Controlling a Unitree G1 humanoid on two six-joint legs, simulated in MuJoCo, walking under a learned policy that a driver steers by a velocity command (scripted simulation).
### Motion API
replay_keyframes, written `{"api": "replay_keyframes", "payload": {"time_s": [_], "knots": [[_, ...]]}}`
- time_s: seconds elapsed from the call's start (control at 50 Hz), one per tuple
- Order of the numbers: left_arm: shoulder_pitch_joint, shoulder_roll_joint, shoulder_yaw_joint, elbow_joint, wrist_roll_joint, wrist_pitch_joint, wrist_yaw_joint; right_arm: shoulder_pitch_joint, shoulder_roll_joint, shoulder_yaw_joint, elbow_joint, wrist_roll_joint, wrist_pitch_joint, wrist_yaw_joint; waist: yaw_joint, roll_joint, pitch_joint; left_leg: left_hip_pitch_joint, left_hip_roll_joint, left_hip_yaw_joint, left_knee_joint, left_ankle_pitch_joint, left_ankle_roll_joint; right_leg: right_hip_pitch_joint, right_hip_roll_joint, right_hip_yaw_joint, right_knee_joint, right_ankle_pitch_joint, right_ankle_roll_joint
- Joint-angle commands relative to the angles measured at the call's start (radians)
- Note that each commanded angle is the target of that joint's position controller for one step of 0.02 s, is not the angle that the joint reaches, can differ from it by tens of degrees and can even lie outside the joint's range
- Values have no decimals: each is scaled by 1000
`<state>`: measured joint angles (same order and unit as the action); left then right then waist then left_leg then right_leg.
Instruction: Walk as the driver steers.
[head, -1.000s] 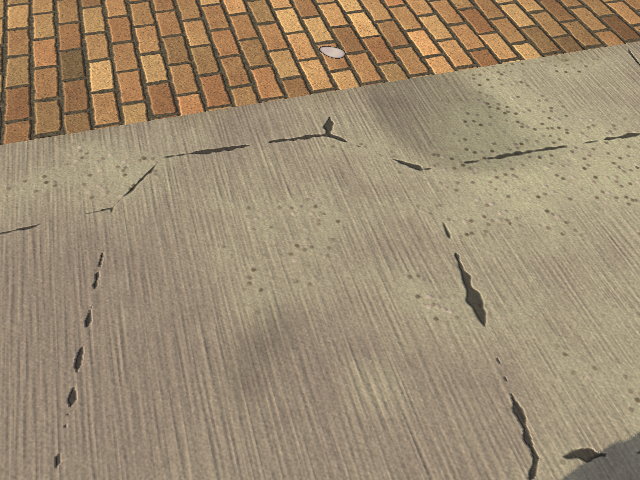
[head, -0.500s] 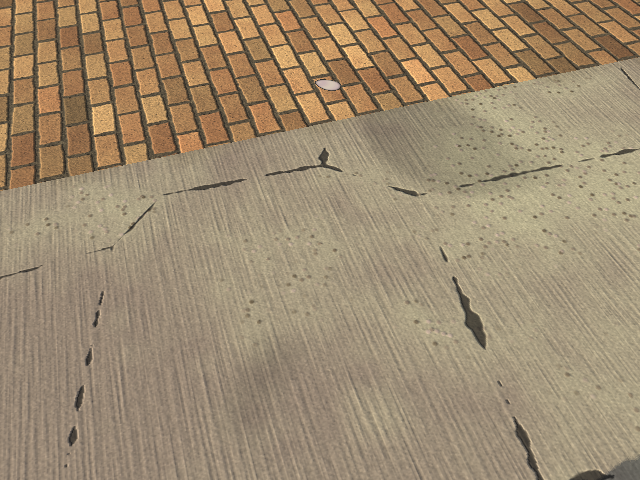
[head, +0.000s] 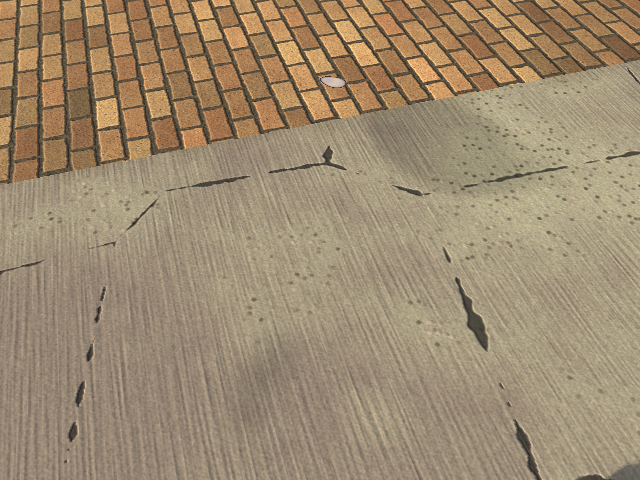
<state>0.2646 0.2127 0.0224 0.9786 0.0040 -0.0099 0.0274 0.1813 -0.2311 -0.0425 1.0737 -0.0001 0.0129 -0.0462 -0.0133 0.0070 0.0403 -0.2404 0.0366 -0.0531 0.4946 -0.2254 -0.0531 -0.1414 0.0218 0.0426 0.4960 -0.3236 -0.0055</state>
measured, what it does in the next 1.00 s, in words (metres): walks ahead: right foot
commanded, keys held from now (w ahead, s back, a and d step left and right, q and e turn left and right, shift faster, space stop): no key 0.04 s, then w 0.96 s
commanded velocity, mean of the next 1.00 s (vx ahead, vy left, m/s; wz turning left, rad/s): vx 0.36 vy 0.00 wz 0.00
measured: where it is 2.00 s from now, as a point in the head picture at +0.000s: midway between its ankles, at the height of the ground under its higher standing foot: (322, 303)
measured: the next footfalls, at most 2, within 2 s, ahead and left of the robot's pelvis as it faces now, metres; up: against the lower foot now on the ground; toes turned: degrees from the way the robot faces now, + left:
right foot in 0.76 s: +0.44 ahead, -0.10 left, +0.00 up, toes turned -2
left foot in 1.30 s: +0.75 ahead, +0.14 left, +0.00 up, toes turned +3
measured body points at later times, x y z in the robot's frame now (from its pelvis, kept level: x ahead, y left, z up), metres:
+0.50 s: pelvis +0.11 +0.04 +0.01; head +0.12 +0.06 +0.46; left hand +0.23 +0.31 -0.12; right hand +0.04 -0.19 -0.13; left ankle +0.03 +0.13 -0.74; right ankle +0.17 -0.12 -0.66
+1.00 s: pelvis +0.39 -0.02 +0.01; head +0.40 -0.03 +0.46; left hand +0.42 +0.24 -0.13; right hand +0.50 -0.29 -0.12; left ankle +0.45 +0.15 -0.65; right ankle +0.40 -0.10 -0.74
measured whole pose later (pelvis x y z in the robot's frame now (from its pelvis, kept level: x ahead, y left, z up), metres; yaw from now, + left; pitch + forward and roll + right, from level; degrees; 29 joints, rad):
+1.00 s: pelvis +0.39 -0.02 +0.01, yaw +0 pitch +0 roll -2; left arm 0.29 0.24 0.05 1.01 0.00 -0.10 -0.03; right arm 0.19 -0.27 -0.06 0.92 0.02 -0.08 -0.02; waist 0.04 0.04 0.02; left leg -0.63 0.14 -0.04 1.07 -0.20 0.03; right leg -0.15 0.08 -0.07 0.29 -0.14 -0.08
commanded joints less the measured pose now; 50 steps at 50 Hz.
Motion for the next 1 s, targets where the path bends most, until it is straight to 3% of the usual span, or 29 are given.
{"api": "replay_keyframes", "payload": {"time_s": [0.02, 0.06, 0.1, 0.14, 0.18, 0.22, 0.26, 0.28, 0.3, 0.32, 0.34, 0.36, 0.4, 0.42, 0.46, 0.52, 0.64, 0.7, 0.72, 0.74, 0.76, 0.78, 0.8, 0.82, 0.84, 0.86, 0.88, 0.92, 1.0], "knots": [[43, 101, 16, -11, -1, -8, 4, 19, -105, -16, -17, 0, -6, -4, 1, -11, -2, 80, -4, 16, -48, 158, 27, -108, -33, 21, -115, 172, -11], [65, 95, 14, 9, -1, -6, 6, 38, -90, -12, -2, 0, -4, -5, 2, -20, -20, 85, -22, 35, -42, 63, 28, -101, -27, 17, -131, 62, -16], [72, 144, 29, 11, -14, 1, 12, 30, -88, -13, -2, 9, -5, -6, 16, -76, 30, -3, -82, 100, 49, -226, 38, -135, -52, 78, -181, -311, -66], [106, 200, 47, 7, -24, -9, 13, -23, -72, -9, -35, 12, -30, 4, 46, -177, 105, -154, -84, 124, 212, -251, 51, -140, -201, 286, -300, -540, -156], [89, 209, 55, 2, -29, -29, 12, -32, -57, -5, -54, 24, -66, 24, 37, -204, 163, -221, -13, 65, 312, -217, 88, -156, -313, 424, -347, -490, -226], [27, 180, 50, -16, -38, -39, 7, 26, -54, -6, -44, 35, -94, 42, -14, -176, 159, -147, 5, 69, 158, -231, 126, -150, -284, 342, -293, -358, -191], [-34, 157, 43, -40, -40, -39, 0, 207, -72, -24, 37, 24, -103, 48, -86, -87, 90, 180, -47, 89, -28, -54, 115, -276, -154, 166, -122, -169, -123], [-47, 101, 26, -53, -26, -47, -5, 333, -134, -43, 61, 16, -105, 46, -124, 107, 22, 319, 109, -159, -147, -123, 153, -371, -51, 21, 200, -47, -63], [-43, 69, 22, -96, -31, -64, 2, 442, -249, -62, 71, 13, -113, 61, -129, 343, -31, 419, 319, -609, -326, -276, 295, -562, 56, -35, 475, -215, -27], [-40, 108, 31, -94, -52, -78, -1, 362, -184, -36, 54, 1, -128, 65, -79, 216, 18, 355, 371, -699, -352, -358, 332, -630, -1, 63, 656, -231, -43], [-39, 116, 33, -88, -62, -88, -11, 277, -132, -22, 21, 7, -137, 64, -46, 134, 85, 309, 341, -578, -344, -342, 305, -677, -54, 78, 711, -129, -67], [-32, 113, 34, -74, -55, -95, -17, 226, -114, -14, -2, 7, -139, 68, -28, 95, 88, 288, 287, -453, -349, -278, 266, -671, -91, 58, 698, -32, -80], [-69, 139, 52, -75, -34, -98, -22, 211, -76, 2, -14, 5, -132, 69, -21, 81, 79, 276, 212, -266, -359, -37, 213, -633, -134, 24, 601, 95, -76], [-75, 128, 53, -73, -30, -95, -29, 242, -63, 8, -9, 1, -125, 65, -26, 95, 62, 282, 186, -203, -359, 66, 206, -609, -136, 1, 568, 126, -65], [-118, 95, 48, -87, -25, -86, -36, 295, -81, 9, -1, -1, -115, 53, -36, 84, 50, 298, 172, -137, -359, 227, 219, -623, -131, -34, 504, 169, -35], [-255, 60, 32, -142, -25, -81, -40, 299, -116, 6, -16, -6, -103, 35, -54, 65, 77, 245, 163, -79, -388, 272, 227, -607, -116, -58, 305, 257, -1], [-412, 76, 19, -204, -36, -88, -66, 351, -134, -6, -8, 13, -97, 25, -64, 82, 128, 253, 197, -22, -409, 282, 226, -507, -79, -73, 73, 363, -27], [-367, 122, 36, -207, -35, -97, -77, 319, -160, -21, -20, 13, -87, 24, -2, 98, 66, 345, 225, 3, -294, 569, 199, -396, -44, -84, 34, 294, -73], [-286, 153, 52, -187, -34, -97, -74, 304, -174, -27, -27, 8, -80, 24, 46, 121, -1, 355, 220, 17, -190, 767, 187, -276, -10, -107, 45, 267, -93], [-117, 192, 77, -135, -37, -93, -67, 288, -166, -24, -36, 2, -70, 25, 129, 121, -102, 314, 181, 47, 2, 879, 163, -68, 20, -125, 42, 262, -121], [71, 242, 96, -88, -32, -87, -57, 278, -147, -13, -59, -8, -68, 27, 204, 80, -226, 107, 141, 61, 275, 690, 134, 243, -94, 7, 69, 225, -172], [192, 329, 114, -57, -10, -82, -55, 406, -1, 25, -74, -4, -88, 40, 139, -196, -406, -280, -57, 71, 695, 77, 63, 594, -368, 519, -39, -55, -343], [162, 250, 87, -54, -14, -82, -59, 368, -38, 19, -61, 16, -121, 48, 149, -210, -420, -394, -85, -84, 854, -319, 85, 563, -405, 758, -222, -148, -344], [55, 201, 69, -64, -21, -88, -60, 262, -116, -5, -106, 47, -141, 51, 119, -182, -231, -489, -25, -73, 907, -268, 106, 410, -372, 606, -242, -131, -284], [-43, 164, 57, -86, -20, -94, -62, 192, -133, -9, -124, 51, -149, 45, 85, -93, -134, -464, 34, -46, 868, -168, 117, 235, -337, 451, -264, -19, -252], [-103, 135, 48, -93, -9, -100, -68, 165, -128, -17, -128, 39, -147, 36, 48, -43, -79, -413, 74, -29, 802, -94, 116, 89, -298, 337, -291, 94, -231], [-132, 108, 40, -91, 1, -107, -72, 187, -113, -23, -123, 28, -132, 30, 8, -61, -65, -340, 107, -35, 750, -52, 116, -2, -255, 248, -317, 154, -213], [-119, 101, 37, -69, 0, -111, -75, 218, -69, -21, -120, 23, -105, 27, -19, -83, -50, -281, 122, -23, 692, -37, 107, -93, -226, 172, -361, 198, -224], [-35, 160, 46, -32, 0, -112, -44, 61, -94, -32, -187, 7, -92, 23, 0, -55, 19, -423, 139, -7, 493, 123, 63, -89, -225, 115, -415, 251, -244]]}}
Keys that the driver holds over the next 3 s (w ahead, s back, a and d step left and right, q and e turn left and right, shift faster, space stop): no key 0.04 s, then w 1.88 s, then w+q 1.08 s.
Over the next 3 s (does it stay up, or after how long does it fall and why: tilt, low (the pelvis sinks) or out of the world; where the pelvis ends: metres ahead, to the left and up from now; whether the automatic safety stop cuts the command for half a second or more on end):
stays up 1.54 0.12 -0.02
